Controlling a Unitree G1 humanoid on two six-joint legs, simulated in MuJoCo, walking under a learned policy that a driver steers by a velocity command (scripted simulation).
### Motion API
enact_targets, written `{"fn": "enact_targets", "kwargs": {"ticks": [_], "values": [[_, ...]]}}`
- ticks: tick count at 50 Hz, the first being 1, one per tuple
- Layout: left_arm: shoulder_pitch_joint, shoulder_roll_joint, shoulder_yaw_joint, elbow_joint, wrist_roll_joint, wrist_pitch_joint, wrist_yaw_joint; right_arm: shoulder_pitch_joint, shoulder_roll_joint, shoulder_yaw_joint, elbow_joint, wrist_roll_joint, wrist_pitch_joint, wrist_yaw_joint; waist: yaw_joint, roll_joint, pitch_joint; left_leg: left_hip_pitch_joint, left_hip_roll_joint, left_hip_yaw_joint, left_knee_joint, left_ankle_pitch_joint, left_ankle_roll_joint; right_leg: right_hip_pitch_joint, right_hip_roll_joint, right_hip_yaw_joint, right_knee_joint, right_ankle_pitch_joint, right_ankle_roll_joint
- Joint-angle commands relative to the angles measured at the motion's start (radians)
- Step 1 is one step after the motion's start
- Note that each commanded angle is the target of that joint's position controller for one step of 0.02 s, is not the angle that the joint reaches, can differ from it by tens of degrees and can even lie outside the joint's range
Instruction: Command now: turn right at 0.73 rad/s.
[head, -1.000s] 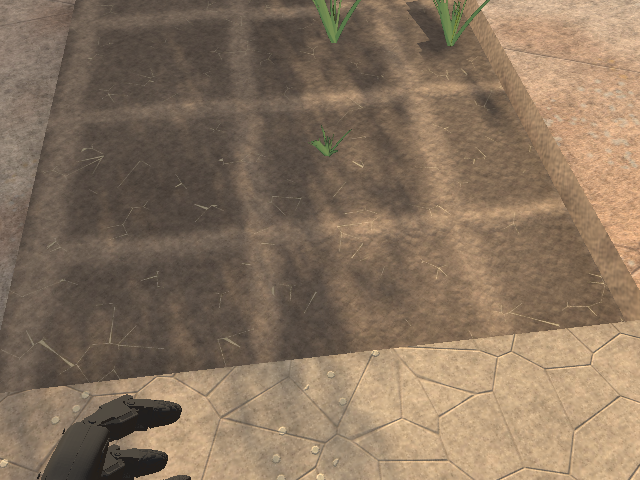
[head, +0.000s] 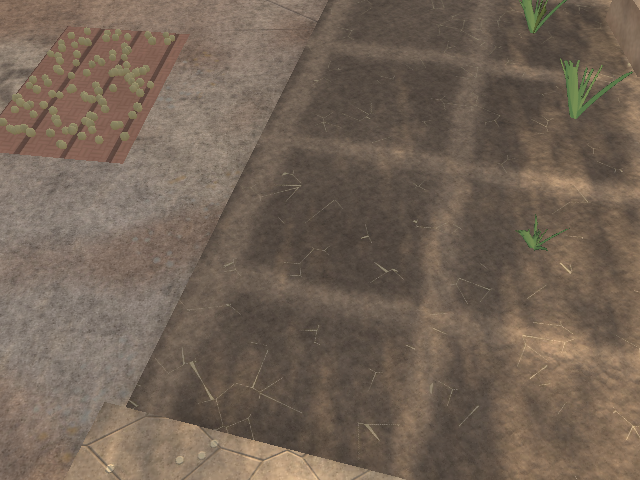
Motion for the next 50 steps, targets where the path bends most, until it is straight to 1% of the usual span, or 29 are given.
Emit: {"fn": "enact_targets", "kwargs": {"ticks": [1, 2, 3, 4, 5, 6, 7, 8, 9, 12, 16, 17, 19, 21, 25, 32, 34, 36, 37, 38, 39, 40, 41, 42, 44, 46, 47, 48, 50], "values": [[-0.002, 0.080, 0.029, -0.072, -0.033, -0.019, -0.042, -0.117, -0.180, -0.060, -0.084, -0.021, -0.008, -0.015, 0.002, 0.067, -0.063, 0.019, 0.211, -0.111, -0.105, 0.017, 0.144, 0.124, 0.046, -0.027, -0.177, 0.183, -0.038], [0.014, 0.106, 0.044, -0.078, -0.030, -0.031, -0.039, -0.080, -0.150, -0.052, -0.064, -0.023, -0.007, -0.012, 0.002, 0.036, -0.085, -0.002, 0.189, -0.077, -0.030, -0.053, 0.099, 0.199, 0.053, 0.002, -0.229, 0.292, -0.081], [0.065, 0.203, 0.075, -0.084, -0.020, -0.045, -0.022, -0.007, -0.070, -0.032, -0.068, -0.021, -0.007, -0.011, -0.008, -0.131, -0.144, -0.076, 0.086, 0.038, 0.188, -0.192, -0.010, 0.337, -0.100, 0.216, -0.313, 0.661, -0.218], [0.103, 0.338, 0.103, -0.129, -0.020, -0.061, -0.015, -0.017, -0.015, -0.005, -0.158, -0.011, -0.019, -0.018, -0.009, -0.240, -0.235, -0.273, -0.098, 0.006, 0.371, -0.448, -0.094, 0.511, -0.349, 0.659, -0.384, 0.793, -0.462], [0.126, 0.283, 0.106, -0.091, 0.012, -0.076, 0.000, -0.064, -0.073, -0.017, -0.121, 0.004, -0.009, -0.014, 0.039, -0.110, -0.115, -0.391, -0.065, -0.145, 0.437, -0.416, -0.101, 0.467, -0.310, 0.605, -0.410, 0.548, -0.390], [0.136, 0.221, 0.094, -0.064, 0.012, -0.079, 0.005, -0.090, -0.097, -0.023, -0.095, -0.009, 0.005, -0.011, 0.061, -0.116, -0.065, -0.437, -0.022, -0.181, 0.504, -0.315, -0.080, 0.440, -0.217, 0.530, -0.458, 0.110, -0.293], [0.132, 0.139, 0.064, -0.054, -0.001, -0.066, 0.008, -0.039, -0.112, -0.032, -0.054, -0.050, 0.014, -0.009, 0.047, -0.132, -0.041, -0.473, -0.004, -0.189, 0.562, -0.249, -0.056, 0.421, -0.188, 0.562, -0.511, -0.206, -0.255], [0.110, 0.096, 0.039, -0.051, -0.011, -0.055, 0.011, -0.012, -0.095, -0.024, -0.032, -0.076, 0.018, -0.002, 0.023, -0.154, -0.007, -0.500, -0.002, -0.192, 0.581, -0.218, -0.039, 0.388, -0.183, 0.588, -0.542, -0.294, -0.232], [0.068, 0.090, 0.030, -0.064, -0.003, -0.042, 0.015, -0.009, -0.068, -0.008, -0.020, -0.079, 0.018, 0.008, 0.002, -0.125, 0.012, -0.480, 0.001, -0.183, 0.580, -0.176, -0.037, 0.328, -0.170, 0.580, -0.560, -0.296, -0.207], [-0.003, 0.113, 0.029, -0.101, -0.002, -0.042, 0.024, -0.008, -0.065, 0.009, 0.012, -0.032, 0.025, 0.035, 0.002, -0.116, -0.031, -0.446, 0.000, -0.133, 0.552, -0.057, -0.080, 0.280, -0.119, 0.453, -0.549, -0.210, -0.175], [0.071, 0.122, 0.025, -0.082, 0.013, -0.055, 0.021, -0.055, -0.053, 0.029, 0.040, -0.033, 0.029, 0.082, 0.074, -0.116, -0.007, -0.559, 0.022, -0.097, 0.490, 0.086, -0.104, 0.287, -0.150, 0.417, -0.507, -0.165, -0.185], [0.142, 0.204, 0.069, -0.042, -0.085, 0.012, 0.036, -0.066, -0.127, -0.009, 0.009, 0.016, 0.059, 0.086, 0.083, -0.037, -0.093, -0.530, 0.051, -0.081, 0.426, 0.140, -0.077, 0.355, -0.130, 0.418, -0.543, -0.180, -0.176], [0.139, 0.180, 0.059, -0.039, -0.065, 0.043, 0.042, -0.075, -0.109, -0.005, 0.008, 0.020, 0.087, 0.094, 0.089, -0.121, -0.028, -0.606, 0.049, -0.087, 0.429, 0.157, -0.059, 0.381, -0.147, 0.399, -0.582, -0.196, -0.178], [0.143, 0.137, 0.050, -0.030, -0.039, 0.037, 0.047, -0.075, -0.099, -0.009, 0.010, 0.024, 0.098, 0.095, 0.089, -0.128, 0.031, -0.683, 0.034, -0.140, 0.459, 0.154, -0.046, 0.395, -0.175, 0.371, -0.615, -0.212, -0.180], [0.116, 0.116, 0.050, -0.007, -0.031, 0.010, 0.066, -0.058, -0.096, -0.021, 0.017, 0.017, 0.094, 0.094, 0.053, -0.084, 0.083, -0.763, -0.009, -0.224, 0.498, 0.196, -0.020, 0.429, -0.197, 0.247, -0.622, -0.113, -0.147], [0.143, 0.137, 0.054, 0.059, -0.019, -0.019, 0.075, -0.190, -0.064, 0.004, -0.049, 0.001, 0.089, 0.154, 0.081, -0.064, 0.147, -0.586, 0.024, -0.032, 0.286, 0.211, 0.081, 0.434, -0.181, 0.004, -0.695, 0.140, -0.106], [0.135, 0.157, 0.053, 0.073, -0.015, -0.014, 0.079, -0.171, -0.063, 0.008, -0.058, 0.001, 0.092, 0.146, 0.055, -0.068, 0.113, -0.466, -0.028, 0.046, 0.224, 0.104, 0.139, 0.472, -0.175, -0.080, -0.587, 0.538, -0.087], [0.088, 0.203, 0.062, 0.064, 0.001, 0.000, 0.090, 0.066, -0.114, -0.015, 0.005, 0.009, 0.096, 0.126, -0.084, -0.131, -0.045, -0.212, -0.114, 0.094, 0.337, -0.017, 0.205, 0.483, -0.203, -0.146, -0.227, 1.253, -0.062], [0.074, 0.222, 0.065, 0.053, -0.001, 0.012, 0.095, 0.254, -0.159, -0.036, 0.051, 0.006, 0.089, 0.114, -0.172, -0.111, -0.153, 0.044, -0.151, 0.079, 0.314, -0.120, 0.249, 0.356, -0.204, -0.151, 0.085, 1.299, -0.058], [0.100, 0.185, 0.047, 0.026, -0.014, 0.010, 0.093, 0.432, -0.258, -0.075, 0.107, -0.016, 0.084, 0.099, -0.235, 0.067, -0.266, 0.404, -0.067, -0.128, 0.179, -0.321, 0.330, 0.049, -0.137, -0.163, 0.510, 1.066, -0.028], [0.066, 0.096, 0.029, -0.025, -0.012, -0.011, 0.068, 0.352, -0.305, -0.094, 0.092, 0.030, 0.091, 0.088, -0.149, 0.355, -0.323, 0.610, 0.155, -0.700, -0.032, -0.510, 0.432, -0.358, 0.113, -0.076, 0.868, -0.100, 0.038], [-0.064, 0.147, 0.031, -0.065, -0.010, -0.031, 0.068, 0.337, -0.286, -0.080, 0.067, 0.042, 0.084, 0.085, -0.169, 0.161, -0.279, 0.602, 0.193, -0.851, -0.101, -0.186, 0.442, -0.503, 0.097, 0.111, 0.892, -0.104, 0.034], [-0.107, 0.159, 0.028, -0.078, -0.023, -0.045, 0.068, 0.331, -0.283, -0.083, 0.085, 0.042, 0.081, 0.073, -0.154, 0.037, -0.197, 0.522, 0.192, -0.750, -0.094, -0.009, 0.420, -0.499, 0.030, 0.155, 0.803, -0.054, 0.036], [-0.073, 0.148, 0.018, -0.072, -0.023, -0.048, 0.064, 0.300, -0.244, -0.073, 0.100, 0.039, 0.082, 0.063, -0.085, -0.041, -0.113, 0.350, 0.169, -0.675, -0.105, 0.035, 0.377, -0.420, -0.024, 0.161, 0.631, -0.031, 0.027], [-0.063, 0.144, 0.018, -0.060, 0.008, -0.007, 0.062, 0.201, -0.203, -0.052, 0.090, 0.027, 0.076, 0.054, -0.002, -0.056, -0.012, 0.100, 0.091, -0.553, -0.139, -0.005, 0.350, -0.276, -0.053, 0.152, 0.458, -0.096, 0.050], [-0.054, 0.114, 0.009, -0.059, 0.025, 0.037, 0.046, 0.166, -0.188, -0.042, 0.091, 0.023, 0.063, 0.060, 0.028, -0.001, 0.035, -0.040, 0.048, -0.465, -0.215, 0.028, 0.340, -0.183, -0.046, 0.082, 0.306, -0.135, 0.066], [-0.109, 0.103, 0.009, -0.074, 0.010, 0.041, 0.037, 0.185, -0.191, -0.038, 0.104, 0.007, 0.042, 0.062, 0.005, 0.021, 0.064, -0.056, 0.017, -0.404, -0.240, 0.120, 0.327, -0.209, -0.044, 0.048, 0.251, 0.040, 0.058], [-0.174, 0.091, 0.011, -0.101, -0.010, 0.035, 0.030, 0.199, -0.178, -0.037, 0.132, 0.019, 0.022, 0.059, 0.004, 0.017, 0.092, -0.100, -0.016, -0.348, -0.239, 0.144, 0.290, -0.207, -0.053, 0.063, 0.120, 0.219, 0.048], [-0.165, 0.050, -0.001, -0.079, -0.004, 0.013, 0.003, 0.180, -0.158, -0.031, 0.152, 0.035, 0.003, 0.060, 0.005, 0.016, 0.032, -0.158, -0.073, -0.240, -0.202, 0.072, 0.225, -0.032, -0.039, 0.024, -0.058, 0.595, -0.002]]}}
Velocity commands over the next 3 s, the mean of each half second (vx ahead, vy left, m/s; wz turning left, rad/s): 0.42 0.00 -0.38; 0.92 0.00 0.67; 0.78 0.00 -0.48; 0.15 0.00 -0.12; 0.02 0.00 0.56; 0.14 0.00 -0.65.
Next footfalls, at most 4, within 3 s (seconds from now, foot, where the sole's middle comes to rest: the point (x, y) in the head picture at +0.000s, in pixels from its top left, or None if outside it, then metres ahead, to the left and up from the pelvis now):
0.74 left None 0.45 0.05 -0.78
1.24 right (335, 321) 0.94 0.00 -0.89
1.54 left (280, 216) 1.32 0.16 -0.89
1.88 right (357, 227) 1.27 -0.07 -0.89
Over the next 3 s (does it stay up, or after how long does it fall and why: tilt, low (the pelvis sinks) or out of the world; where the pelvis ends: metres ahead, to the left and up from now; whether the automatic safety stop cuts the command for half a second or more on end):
stays up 1.31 0.05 -0.10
